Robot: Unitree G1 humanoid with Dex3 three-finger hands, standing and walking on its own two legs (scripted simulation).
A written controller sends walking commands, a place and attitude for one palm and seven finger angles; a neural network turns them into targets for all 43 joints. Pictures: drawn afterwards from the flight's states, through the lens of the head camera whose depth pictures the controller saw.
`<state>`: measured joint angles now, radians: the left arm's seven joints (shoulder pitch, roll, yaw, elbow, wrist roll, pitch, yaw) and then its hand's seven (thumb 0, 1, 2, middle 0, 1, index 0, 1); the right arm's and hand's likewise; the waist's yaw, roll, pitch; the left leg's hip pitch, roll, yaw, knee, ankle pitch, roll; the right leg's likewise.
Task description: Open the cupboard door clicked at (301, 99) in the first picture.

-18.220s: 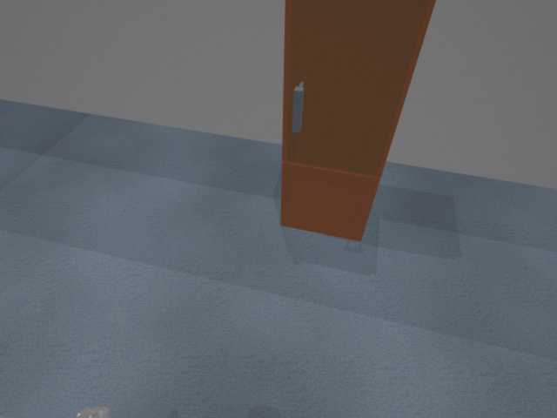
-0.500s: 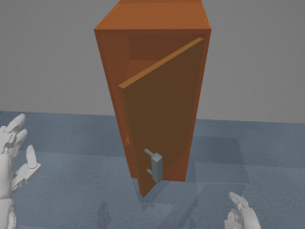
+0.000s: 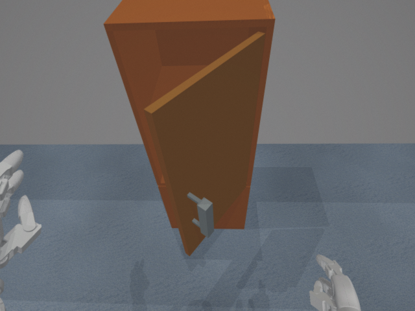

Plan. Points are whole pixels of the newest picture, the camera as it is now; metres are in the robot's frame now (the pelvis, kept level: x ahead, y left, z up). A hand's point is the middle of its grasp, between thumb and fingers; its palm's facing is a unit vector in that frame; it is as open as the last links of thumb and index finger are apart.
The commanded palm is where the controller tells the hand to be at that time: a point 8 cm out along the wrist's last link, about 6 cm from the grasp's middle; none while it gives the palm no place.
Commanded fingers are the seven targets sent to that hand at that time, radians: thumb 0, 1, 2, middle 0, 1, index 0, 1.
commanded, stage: step back with the hand held close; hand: left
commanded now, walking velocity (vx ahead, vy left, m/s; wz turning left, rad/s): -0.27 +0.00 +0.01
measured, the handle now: (199, 214) +0.37 +0.06 -0.10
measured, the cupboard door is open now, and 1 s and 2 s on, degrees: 54 54 54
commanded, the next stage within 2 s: stop stepping back and stand still in 1.14 s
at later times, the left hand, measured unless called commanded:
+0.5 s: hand out of the picture +0.13 +0.28 +0.15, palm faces +0.40 -0.77 -0.50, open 7.4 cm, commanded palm +0.07 +0.32 +0.17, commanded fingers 0.00 0.90 0.90 -0.20 -0.30 -0.20 -0.30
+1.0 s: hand out of the picture +0.05 +0.31 +0.17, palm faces +0.45 -0.75 -0.49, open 7.4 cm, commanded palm -0.02 +0.33 +0.17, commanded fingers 0.00 0.90 0.90 -0.20 -0.30 -0.20 -0.30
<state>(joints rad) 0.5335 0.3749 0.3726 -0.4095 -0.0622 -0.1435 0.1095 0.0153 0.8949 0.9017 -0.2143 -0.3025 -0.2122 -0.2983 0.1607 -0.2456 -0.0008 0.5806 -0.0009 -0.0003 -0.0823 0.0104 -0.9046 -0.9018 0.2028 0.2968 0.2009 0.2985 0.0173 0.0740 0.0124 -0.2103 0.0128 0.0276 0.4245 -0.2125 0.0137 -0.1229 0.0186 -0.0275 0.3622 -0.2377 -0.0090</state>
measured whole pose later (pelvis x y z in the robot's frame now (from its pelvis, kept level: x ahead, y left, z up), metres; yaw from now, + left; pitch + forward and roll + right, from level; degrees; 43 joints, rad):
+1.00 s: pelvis -0.14 +0.03 -0.01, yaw +3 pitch +1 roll -6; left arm 0.53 0.48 0.47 -0.54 -0.04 -0.24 0.15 0.02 0.89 0.90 -0.22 -0.30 -0.22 -0.30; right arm 0.18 -0.18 -0.02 0.63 -0.02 -0.08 -0.07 0.01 -0.91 -0.90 0.20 0.30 0.20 0.30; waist -0.01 0.04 0.03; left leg -0.47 0.03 -0.03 0.50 -0.06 0.07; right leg -0.40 0.13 0.02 0.99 -0.41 0.01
